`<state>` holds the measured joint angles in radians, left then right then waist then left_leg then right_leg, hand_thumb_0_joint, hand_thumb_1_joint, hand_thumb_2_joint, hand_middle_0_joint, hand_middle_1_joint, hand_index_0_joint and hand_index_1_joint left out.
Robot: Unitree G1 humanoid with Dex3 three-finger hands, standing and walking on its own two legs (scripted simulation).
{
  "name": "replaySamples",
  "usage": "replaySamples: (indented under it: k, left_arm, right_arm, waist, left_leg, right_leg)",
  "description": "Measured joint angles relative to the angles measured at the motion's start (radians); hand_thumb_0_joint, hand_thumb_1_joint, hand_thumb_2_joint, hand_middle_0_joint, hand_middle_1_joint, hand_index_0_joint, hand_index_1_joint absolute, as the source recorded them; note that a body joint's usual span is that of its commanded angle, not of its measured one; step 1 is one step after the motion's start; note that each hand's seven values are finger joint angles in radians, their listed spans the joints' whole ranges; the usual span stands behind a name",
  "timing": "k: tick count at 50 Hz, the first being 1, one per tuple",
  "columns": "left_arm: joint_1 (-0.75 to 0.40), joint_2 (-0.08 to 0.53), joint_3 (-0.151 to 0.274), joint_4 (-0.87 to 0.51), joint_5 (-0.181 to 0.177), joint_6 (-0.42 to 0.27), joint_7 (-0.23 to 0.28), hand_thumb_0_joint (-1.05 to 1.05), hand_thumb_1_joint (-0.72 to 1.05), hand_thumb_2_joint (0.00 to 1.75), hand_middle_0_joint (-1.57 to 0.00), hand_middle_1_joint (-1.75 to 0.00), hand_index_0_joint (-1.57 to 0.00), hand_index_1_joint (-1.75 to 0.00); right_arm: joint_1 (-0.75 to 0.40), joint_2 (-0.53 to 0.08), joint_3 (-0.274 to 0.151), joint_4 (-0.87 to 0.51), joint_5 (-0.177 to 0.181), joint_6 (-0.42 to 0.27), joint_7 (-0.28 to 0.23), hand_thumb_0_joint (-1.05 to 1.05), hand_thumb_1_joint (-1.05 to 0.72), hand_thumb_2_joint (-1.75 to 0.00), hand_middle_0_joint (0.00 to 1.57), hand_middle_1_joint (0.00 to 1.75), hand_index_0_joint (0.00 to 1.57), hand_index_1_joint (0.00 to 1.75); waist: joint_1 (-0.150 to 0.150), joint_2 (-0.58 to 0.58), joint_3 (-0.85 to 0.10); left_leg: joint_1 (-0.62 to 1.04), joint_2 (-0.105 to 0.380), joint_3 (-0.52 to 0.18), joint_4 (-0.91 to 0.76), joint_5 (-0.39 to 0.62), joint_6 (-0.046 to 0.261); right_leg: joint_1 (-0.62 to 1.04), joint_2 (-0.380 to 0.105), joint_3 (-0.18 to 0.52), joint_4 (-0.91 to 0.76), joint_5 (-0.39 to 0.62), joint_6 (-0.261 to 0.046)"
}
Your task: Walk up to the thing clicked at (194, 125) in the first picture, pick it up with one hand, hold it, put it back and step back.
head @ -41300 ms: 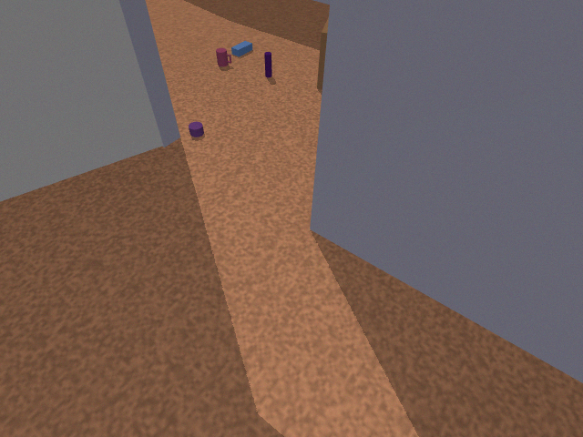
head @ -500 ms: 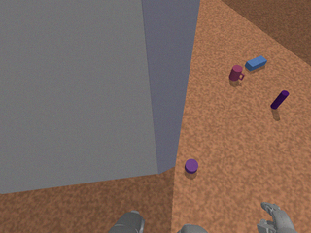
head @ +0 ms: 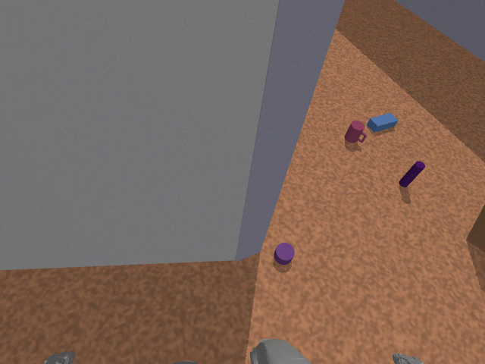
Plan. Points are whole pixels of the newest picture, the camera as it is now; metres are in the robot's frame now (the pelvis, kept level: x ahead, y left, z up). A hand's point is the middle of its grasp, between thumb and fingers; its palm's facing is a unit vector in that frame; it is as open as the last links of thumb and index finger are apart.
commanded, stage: step back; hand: right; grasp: from above
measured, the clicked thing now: (284, 253) +0.59 -0.25 -0.74
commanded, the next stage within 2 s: none
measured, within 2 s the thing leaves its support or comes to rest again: neither
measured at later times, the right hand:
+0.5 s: hand out of the picture -0.08 -0.27 -0.16, palm faces +0.03 +0.93 -0.37, open 7.4 cm
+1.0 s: hand out of the picture -0.21 -0.25 -0.15, palm faces +0.08 +0.91 -0.41, open 7.4 cm
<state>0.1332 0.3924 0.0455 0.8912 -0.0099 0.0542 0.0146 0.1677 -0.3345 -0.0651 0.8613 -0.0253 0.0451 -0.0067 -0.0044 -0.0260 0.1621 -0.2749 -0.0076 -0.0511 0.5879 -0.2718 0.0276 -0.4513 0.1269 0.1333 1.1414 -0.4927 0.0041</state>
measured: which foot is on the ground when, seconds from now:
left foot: down 0.00-0.22, up 0.24-0.56, down 0.58-0.98, up 1.00-1.00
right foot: up 0.00-0.18, down 0.20-0.62, up 0.64-0.94, down 0.96-1.00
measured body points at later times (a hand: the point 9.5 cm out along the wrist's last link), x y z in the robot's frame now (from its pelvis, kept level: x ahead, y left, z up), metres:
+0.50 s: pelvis -0.16 +0.00 +0.00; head -0.10 -0.03 +0.44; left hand -0.02 +0.31 -0.10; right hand -0.08 -0.32 -0.13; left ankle -0.21 +0.15 -0.67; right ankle -0.10 -0.12 -0.73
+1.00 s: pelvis -0.35 +0.03 -0.02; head -0.28 +0.01 +0.43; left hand -0.26 +0.33 -0.14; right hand -0.22 -0.30 -0.12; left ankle -0.23 +0.14 -0.73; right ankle -0.36 -0.08 -0.74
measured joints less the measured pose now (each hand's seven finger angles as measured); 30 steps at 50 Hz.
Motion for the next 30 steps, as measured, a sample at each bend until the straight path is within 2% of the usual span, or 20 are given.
replaySamples:
  k: [3,6,9,10,11,12,14,15,17,20,22,25,27,29,30]
  left_arm:
    - [0.023,0.016,-0.005,0.001,-0.001,-0.004,0.005,0.0,0.9,0.9,-0.2,-0.3,-0.2,-0.3]
    - [0.038,0.021,-0.005,0.003,0.004,-0.005,0.008,0.0,0.9,0.9,-0.2,-0.3,-0.2,-0.3]
    - [0.046,0.014,-0.003,0.004,0.013,-0.014,0.005,0.01,0.9,0.9,-0.2,-0.3,-0.2,-0.3]
    - [0.042,0.005,0.0,0.008,0.018,-0.018,0.004,0.01,0.9,0.9,-0.2,-0.3,-0.2,-0.3]
    - [0.032,-0.013,0.001,0.014,0.024,-0.019,0.002,0.01,0.9,0.9,-0.2,-0.3,-0.2,-0.3]
    - [0.03,-0.026,-0.001,0.013,0.032,-0.019,-0.004,0.01,0.9,0.9,-0.2,-0.3,-0.2,-0.3]
    - [0.038,-0.033,-0.008,0.003,0.04,-0.021,-0.016,0.01,0.9,0.9,-0.2,-0.3,-0.2,-0.3]
    - [0.042,-0.034,-0.009,0.001,0.042,-0.024,-0.016,0.01,0.9,0.9,-0.2,-0.3,-0.2,-0.3]
    - [0.045,-0.04,-0.013,0.0,0.047,-0.023,-0.014,0.01,0.9,0.9,-0.2,-0.3,-0.2,-0.3]
    - [0.03,-0.045,-0.012,-0.014,0.044,-0.025,-0.011,0.01,0.9,0.9,-0.2,-0.3,-0.2,-0.3]
    - [0.014,-0.043,-0.009,-0.033,0.041,-0.03,-0.008,0.01,0.9,0.9,-0.2,-0.3,-0.2,-0.3]
    - [-0.02,-0.036,-0.005,-0.066,0.036,-0.034,-0.006,0.01,0.9,0.9,-0.2,-0.3,-0.2,-0.3]
    - [-0.04,-0.027,-0.003,-0.085,0.037,-0.032,-0.007,0.0,0.9,0.9,-0.2,-0.3,-0.2,-0.3]
    - [-0.057,-0.014,-0.002,-0.099,0.034,-0.024,-0.01,0.0,0.9,0.9,-0.2,-0.3,-0.2,-0.3]
    - [-0.067,0.0,0.002,-0.099,0.031,-0.018,-0.011,0.0,0.9,0.9,-0.2,-0.3,-0.2,-0.3]
  right_arm:
    - [-0.021,-0.003,-0.003,-0.038,-0.003,-0.004,-0.006,0.01,-0.9,-0.9,0.2,0.3,0.21,0.3]
    - [-0.05,-0.01,-0.003,-0.077,-0.004,-0.009,-0.013,0.0,-0.9,-0.9,0.2,0.3,0.2,0.3]
    - [-0.078,-0.027,0.0,-0.105,0.001,-0.003,-0.012,0.0,-0.9,-0.9,0.2,0.3,0.2,0.3]
    - [-0.088,-0.037,0.0,-0.108,0.005,0.001,-0.01,0.0,-0.9,-0.9,0.2,0.3,0.2,0.3]
    - [-0.095,-0.049,-0.003,-0.105,0.008,0.007,-0.009,0.0,-0.9,-0.9,0.2,0.3,0.2,0.3]
    - [-0.092,-0.055,-0.006,-0.098,0.011,0.014,-0.009,0.0,-0.9,-0.9,0.2,0.3,0.2,0.3]
    - [-0.076,-0.046,-0.008,-0.072,0.011,0.029,-0.012,0.0,-0.9,-0.9,0.2,0.3,0.2,0.3]
    - [-0.069,-0.042,-0.008,-0.06,0.01,0.035,-0.012,0.0,-0.9,-0.9,0.2,0.3,0.2,0.3]
    - [-0.048,-0.042,-0.009,-0.048,0.017,0.036,-0.008,0.0,-0.9,-0.9,0.2,0.3,0.2,0.3]
    - [-0.014,-0.053,-0.019,-0.046,0.02,0.028,-0.003,0.0,-0.9,-0.9,0.2,0.3,0.2,0.3]
    - [0.002,-0.06,-0.024,-0.042,0.017,0.025,-0.004,0.0,-0.9,-0.9,0.2,0.3,0.2,0.3]
    - [0.02,-0.069,-0.026,-0.031,0.013,0.022,-0.006,0.0,-0.9,-0.9,0.2,0.3,0.2,0.3]
    - [0.027,-0.069,-0.023,-0.021,0.012,0.018,-0.005,0.0,-0.9,-0.9,0.2,0.3,0.2,0.3]
    - [0.033,-0.066,-0.02,-0.008,0.01,0.009,-0.001,0.0,-0.9,-0.9,0.2,0.3,0.2,0.3]
    - [0.027,-0.051,-0.02,0.005,0.007,0.003,-0.001,0.0,-0.9,-0.9,0.2,0.3,0.2,0.3]
  waist:
    - [-0.003,-0.007,0.0]
    - [0.004,-0.007,0.015]
    - [0.014,0.009,0.03]
    - [0.014,0.03,0.042]
    - [0.004,0.071,0.06]
    - [-0.006,0.095,0.064]
    - [0.011,0.078,0.046]
    - [0.023,0.063,0.037]
    - [0.02,0.054,0.014]
    - [-0.002,0.062,-0.004]
    - [-0.009,0.066,0.0]
    - [-0.021,0.068,0.018]
    - [-0.025,0.064,0.028]
    - [-0.028,0.053,0.032]
    - [-0.024,0.022,0.043]
  left_leg:
    - [-0.035,0.003,0.014,-0.02,0.038,-0.002]
    - [-0.07,0.011,0.042,-0.011,0.061,-0.007]
    - [-0.115,0.025,0.072,0.041,0.062,-0.018]
    - [-0.129,0.037,0.07,0.069,0.059,-0.024]
    - [-0.135,0.055,0.046,0.088,0.061,-0.028]
    - [-0.145,0.05,0.017,0.112,0.023,-0.023]
    - [-0.177,-0.018,-0.025,0.263,-0.161,-0.024]
    - [-0.189,-0.053,-0.039,0.359,-0.207,-0.024]
    - [-0.206,-0.101,-0.076,0.52,-0.225,-0.019]
    - [-0.186,-0.117,-0.107,0.621,-0.206,-0.028]
    - [-0.141,-0.102,-0.108,0.585,-0.209,-0.046]
    - [-0.066,-0.064,-0.088,0.439,-0.228,-0.064]
    - [-0.01,-0.031,-0.055,0.289,-0.22,-0.063]
    - [0.052,-0.009,-0.023,0.112,-0.152,-0.051]
    - [0.068,-0.024,-0.005,0.072,-0.132,-0.037]
  right_leg:
    - [0.043,-0.007,0.007,-0.019,0.003,0.014]
    - [0.116,-0.048,-0.027,-0.182,-0.02,0.02]
    - [0.205,-0.092,-0.072,-0.431,0.042,0.007]
    - [0.229,-0.088,-0.085,-0.494,0.106,-0.003]
    - [0.242,-0.066,-0.107,-0.508,0.129,-0.014]
    - [0.244,-0.059,-0.124,-0.51,0.137,-0.022]
    - [0.224,-0.084,-0.109,-0.5,0.145,-0.033]
    - [0.217,-0.1,-0.092,-0.506,0.158,-0.035]
    - [0.209,-0.124,-0.086,-0.545,0.195,-0.033]
    - [0.185,-0.143,-0.101,-0.586,0.243,-0.025]
    - [0.161,-0.15,-0.108,-0.587,0.264,-0.024]
    - [0.121,-0.164,-0.13,-0.566,0.284,-0.02]
    - [0.09,-0.173,-0.145,-0.54,0.293,-0.011]
    - [0.053,-0.183,-0.156,-0.5,0.297,0.004]
    - [0.037,-0.201,-0.144,-0.476,0.298,0.013]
